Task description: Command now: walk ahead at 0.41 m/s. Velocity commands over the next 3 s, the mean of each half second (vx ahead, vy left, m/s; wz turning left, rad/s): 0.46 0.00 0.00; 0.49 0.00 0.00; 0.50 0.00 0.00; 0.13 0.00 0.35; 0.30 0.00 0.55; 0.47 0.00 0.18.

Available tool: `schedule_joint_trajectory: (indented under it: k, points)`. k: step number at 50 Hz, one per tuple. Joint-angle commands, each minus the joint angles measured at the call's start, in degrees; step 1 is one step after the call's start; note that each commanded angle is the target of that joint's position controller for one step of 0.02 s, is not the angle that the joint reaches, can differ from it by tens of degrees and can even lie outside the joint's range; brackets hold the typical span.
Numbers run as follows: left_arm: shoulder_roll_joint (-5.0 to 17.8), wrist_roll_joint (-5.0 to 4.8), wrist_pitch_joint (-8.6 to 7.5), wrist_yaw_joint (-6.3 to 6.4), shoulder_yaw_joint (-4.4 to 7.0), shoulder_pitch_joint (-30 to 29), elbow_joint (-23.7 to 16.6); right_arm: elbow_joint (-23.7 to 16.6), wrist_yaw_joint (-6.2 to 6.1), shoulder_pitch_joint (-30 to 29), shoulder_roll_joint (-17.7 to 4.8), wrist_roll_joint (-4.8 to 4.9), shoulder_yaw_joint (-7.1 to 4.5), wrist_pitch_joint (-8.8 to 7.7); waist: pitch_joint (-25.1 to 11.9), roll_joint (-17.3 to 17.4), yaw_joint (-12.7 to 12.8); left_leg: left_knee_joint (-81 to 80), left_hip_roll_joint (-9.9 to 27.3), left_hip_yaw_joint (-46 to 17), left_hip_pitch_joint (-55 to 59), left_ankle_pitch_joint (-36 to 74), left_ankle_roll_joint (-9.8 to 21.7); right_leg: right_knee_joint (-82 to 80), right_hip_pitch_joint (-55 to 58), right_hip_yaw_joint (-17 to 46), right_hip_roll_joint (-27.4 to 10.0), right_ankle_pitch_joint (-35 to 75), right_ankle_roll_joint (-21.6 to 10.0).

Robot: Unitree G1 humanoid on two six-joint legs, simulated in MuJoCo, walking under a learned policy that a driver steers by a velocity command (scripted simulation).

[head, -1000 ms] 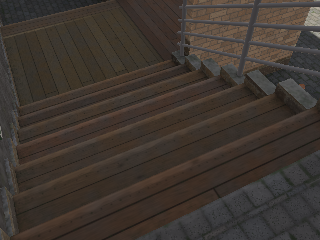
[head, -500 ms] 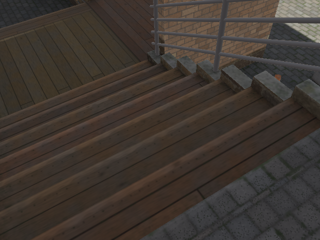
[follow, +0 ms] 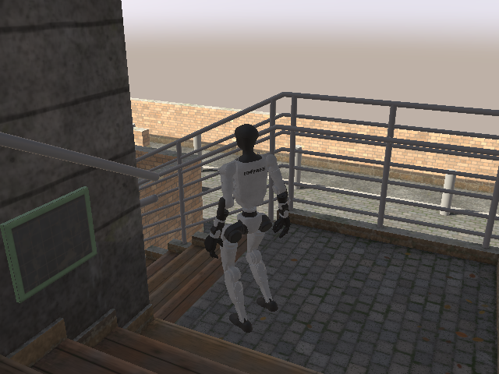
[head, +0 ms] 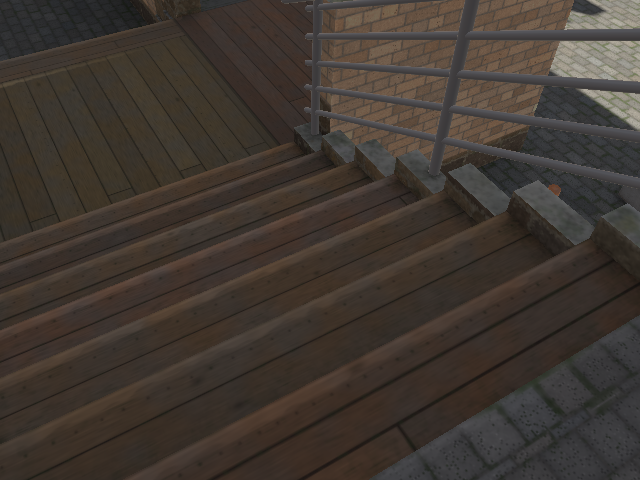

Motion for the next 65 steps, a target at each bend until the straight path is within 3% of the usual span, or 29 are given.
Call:
schedule_joint_trajectory:
  k: [1, 4, 8, 12, 13, 14, 15, 17, 20, 27, 35, 37, 41, 44, 47, 48, 49, 50, 51, 52, 53, 54, 55, 56, 57, 59, 61, 63, 65]
  points:
    - [3.35, -0.78, -2.18, -0.88, 0.44, -11.26, -6.82, 1.08, -0.46, 9.37, -7.10, -0.77, -0.93, -0.12, 5.86, 5.79, -3.16, -13.65, 17.50, -19.97, 17.11, 28.75, 11.32, 9.82, -30.41, 0.43, -3.12, 2.25, -0.83]
    - [1.59, -0.47, -1.19, -1.94, -0.19, -13.43, -8.01, 1.06, -0.85, 7.06, -4.64, 0.36, 0.33, -0.57, 6.90, 7.62, -1.38, -16.29, 13.45, -12.28, 10.12, 33.13, 9.34, 1.12, -24.62, -2.52, -2.33, 9.53, 0.76]
    - [0.18, -0.85, -0.58, -2.25, -1.43, -16.92, -10.29, 1.47, -1.11, 5.02, -7.08, 1.14, 0.46, -0.87, 6.82, 9.73, -0.01, -17.80, 11.26, -5.71, -0.78, 38.80, 8.02, -15.83, -6.83, -6.94, 1.29, 17.42, -0.19]
    - [4.71, -0.37, -1.18, -0.64, 0.81, 2.00, -4.04, 2.24, -1.36, 4.28, -8.72, 1.77, 0.34, -0.47, -1.64, 5.99, 9.03, 4.72, 10.49, -1.87, -2.02, 54.69, 5.39, -22.66, 16.87, -6.36, 4.75, 17.84, -4.17]
    - [8.80, 0.75, -1.74, -0.34, 2.04, 8.49, -2.39, 1.52, -0.97, 5.05, -7.94, 1.67, 0.69, -0.25, -5.37, 0.91, 11.31, 20.11, 7.66, -0.30, -9.32, 41.29, 4.19, -26.42, 25.49, 2.93, -2.96, 10.67, -5.89]
    - [12.94, 1.24, -2.28, -0.32, 2.39, 11.63, -2.62, 0.56, -0.52, 9.22, -0.19, 0.93, 2.00, 0.12, -11.85, -9.22, 8.11, 40.84, 0.24, -0.65, -18.83, -3.97, 3.21, -31.98, 31.94, 24.99, -17.99, -1.41, -9.74]
    - [13.55, -1.31, -1.66, -0.81, 2.66, 8.57, -2.76, -0.26, -0.02, 8.71, -3.64, 1.54, 0.79, 0.32, -12.82, -9.21, 8.25, 49.19, -4.48, -7.34, -27.49, -6.52, 3.72, -43.53, 29.21, 44.16, -22.63, -9.85, -15.17]
    - [6.42, -1.75, -2.02, -1.03, 0.94, -2.81, -4.99, -2.68, 0.20, 0.28, -6.05, 1.24, 0.02, 0.19, 1.51, -1.92, 4.22, 45.81, 2.34, -7.99, -29.70, 3.89, 4.76, -45.01, 14.38, 29.13, -18.82, -2.88, -12.58]
    - [2.80, -0.86, -3.78, -0.42, -0.20, -3.03, -3.55, -1.00, -0.15, 3.18, -4.08, -0.02, -0.25, 1.77, 0.96, -0.84, -0.88, 35.85, 5.44, -8.67, -19.68, 5.37, 3.22, -44.92, 5.64, 15.66, -13.28, 16.38, -9.33]
    - [5.27, -0.95, -4.51, -0.10, -0.07, 2.45, -2.66, -5.58, 0.80, -8.29, -2.83, -0.54, 0.27, 4.54, 0.95, -0.24, -0.14, 24.03, 3.76, -3.05, -20.88, 18.01, 0.30, -47.25, 5.44, 6.26, -9.88, 21.84, -8.92]
    - [5.60, -0.40, -5.69, 1.80, 0.03, 16.49, 1.65, -12.50, 0.29, -21.29, -7.88, -0.06, -2.79, 3.25, 5.44, -1.74, 5.84, 21.10, 4.41, -14.86, -52.93, 22.25, 0.71, -36.93, 32.03, 13.87, -16.25, 23.26, -11.19]
    - [4.84, -0.24, -6.04, 2.53, -0.25, 10.41, -0.11, -13.81, 1.64, -22.02, -7.04, -0.46, -2.47, 3.07, 6.56, -0.71, 2.97, 10.95, 5.12, -11.52, -41.64, 36.37, 0.20, -33.93, 18.89, 8.77, -12.27, 16.47, -9.12]
    - [2.69, -0.16, -6.08, 2.51, -1.01, 9.00, -1.61, -13.81, 4.49, -21.43, -4.11, -0.65, -1.69, 3.95, 5.30, 0.70, 4.73, 6.09, 5.26, -7.49, -28.97, 50.84, 1.90, -24.97, 6.19, 7.26, -9.87, 6.65, -7.15]
    - [3.93, 0.71, -5.37, 3.43, -0.90, 10.90, -2.56, -15.55, 4.30, -25.04, -3.40, 0.76, -0.98, 4.39, 6.97, -1.24, 9.50, -1.78, 3.59, -4.12, -21.68, 48.97, 1.00, -18.60, 3.42, 5.04, -7.48, 9.33, -4.74]
    - [4.14, 1.62, -3.25, 4.94, -1.02, 13.50, -1.57, -12.45, 2.84, -18.39, -5.25, 0.76, -1.31, 3.04, 5.83, 1.22, 9.00, -10.87, 6.29, -5.85, -18.45, 48.85, 1.86, -3.59, 11.20, 5.93, -8.55, 15.61, -4.47]
    - [4.51, 1.53, -2.53, 5.09, -1.01, 12.58, -1.37, -8.97, 1.91, -9.10, -6.80, 0.24, -2.09, 2.88, 3.29, 1.61, 5.28, -12.34, 5.01, -3.29, -11.18, 46.72, 2.05, 7.15, 11.05, 4.98, -8.00, 23.34, -4.84]
    - [5.89, -0.03, -2.45, 4.76, -0.66, 10.59, -1.21, -3.71, 1.39, 4.92, -8.08, -1.06, -2.73, 2.37, -2.88, 5.45, -2.20, -15.98, 2.87, 2.36, 4.61, 52.92, 1.61, 24.59, 6.04, 0.61, -4.54, 25.21, -4.01]
    - [4.21, -1.91, -2.65, 3.84, 0.36, 17.45, 1.34, -0.32, 1.88, 11.99, -11.56, -1.15, -3.78, 2.79, -9.22, 17.25, -2.93, -4.59, 7.77, -0.81, 23.34, 61.32, 2.69, 50.34, -10.87, -3.54, 4.29, -16.24, -1.40]
    - [2.53, -4.36, -3.35, 4.30, -0.11, 21.09, -0.25, -1.66, 2.70, 14.74, -15.58, 0.26, -3.83, 2.46, -18.78, 22.90, -1.55, 18.37, 18.61, -11.96, 41.43, 84.80, 8.14, 70.96, -29.97, 4.06, 4.32, -32.06, -0.31]
    - [4.74, -5.06, -4.03, 4.75, -0.16, 16.40, -1.53, -3.07, 2.95, 16.65, -14.95, 2.39, -4.04, 2.83, -25.18, 13.83, -5.50, 14.32, 24.12, -18.71, 43.37, 76.71, 11.92, 76.21, -38.79, 6.28, 2.42, -26.05, -0.97]
    - [4.65, -4.46, -3.99, 5.01, -0.47, 9.26, -4.58, -3.88, 1.81, 13.83, -15.64, 1.88, -4.13, 3.41, -22.41, 10.73, -5.95, 1.65, 29.50, -25.94, 36.30, 42.58, 17.57, 75.18, -47.04, 2.76, 1.31, -17.37, -0.29]
    - [3.57, -1.94, -2.80, 4.06, -1.25, -1.60, -6.06, -4.23, -0.02, 6.00, -9.83, 1.80, -2.91, 4.06, -11.03, 4.16, -4.57, -8.08, 22.54, -24.47, 20.42, 19.55, 14.93, 67.89, -47.58, -0.77, -1.04, -8.58, -0.44]
    - [2.25, -1.65, -1.35, 3.19, -1.32, -1.33, -7.26, -3.90, -1.13, 6.07, -10.59, 0.85, -2.57, 3.23, -7.67, 11.55, -3.59, -9.70, 27.54, -28.62, 10.30, 19.56, 18.80, 66.68, -44.04, 1.03, -1.45, -6.64, 0.05]
    - [1.86, -0.11, 0.64, 3.16, -1.46, -1.74, -6.35, -2.58, -0.55, 5.65, -7.71, -0.09, -1.49, 2.43, -1.10, 5.99, -1.05, -9.70, 26.39, -28.86, -1.91, 19.46, 18.69, 63.06, -40.32, 4.49, -3.15, -6.04, -0.98]
    - [1.45, -0.31, 2.44, 2.61, -1.42, 0.13, -5.11, -3.43, 0.43, 3.87, -6.50, -0.97, -0.64, 1.51, 3.72, 2.84, 1.81, -10.27, 22.67, -23.62, -12.32, 7.55, 16.13, 51.32, -36.15, 5.24, -4.76, -2.23, -1.36]
    - [-0.10, -0.62, 2.31, 1.36, -1.79, -3.83, -6.95, -4.48, 0.02, -3.25, -4.74, 0.22, 0.46, -1.10, 9.78, 2.13, 6.26, -12.66, 14.64, -16.02, -24.74, 5.21, 10.60, 27.48, -32.70, 6.03, -5.35, 15.53, 0.31]
    - [-1.37, 1.77, 1.67, -0.22, -2.18, -4.56, -6.60, -4.42, -0.13, -3.37, -5.96, 1.10, 0.33, -2.27, 6.39, 6.06, 6.38, -14.69, 9.34, -9.53, -31.19, 11.45, 10.40, 6.59, -15.55, -0.15, -4.36, 33.42, 1.16]
    - [-0.83, 0.92, 2.05, -1.21, -2.02, -3.30, -4.18, -4.36, -0.26, -0.31, -9.59, 1.94, -0.63, -1.30, 1.61, 7.89, 5.74, -14.37, 11.75, -9.63, -24.74, 22.09, 12.13, 4.18, -8.40, -0.44, -4.38, 33.35, 1.14]
    - [2.37, 0.53, 1.96, -1.44, -1.07, -7.71, -5.49, -3.63, -0.44, 3.59, -7.96, 1.71, -0.08, 0.07, 4.56, 3.75, 4.80, -12.97, 15.46, -13.96, -13.01, 22.17, 13.67, 4.63, -18.78, 2.46, -6.49, 33.60, 0.22]
Next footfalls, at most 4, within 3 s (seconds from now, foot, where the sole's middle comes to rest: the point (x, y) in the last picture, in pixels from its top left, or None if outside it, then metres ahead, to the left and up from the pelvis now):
0.26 right None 0.28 -0.09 -0.77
0.98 left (242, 469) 0.60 0.18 -0.93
1.44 right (331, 396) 0.79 -0.03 -0.93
1.84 left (263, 358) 0.99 0.15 -1.10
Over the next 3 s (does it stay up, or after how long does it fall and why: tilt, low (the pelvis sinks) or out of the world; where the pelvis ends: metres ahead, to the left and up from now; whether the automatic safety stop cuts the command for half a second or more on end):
stays up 1.35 0.19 -0.51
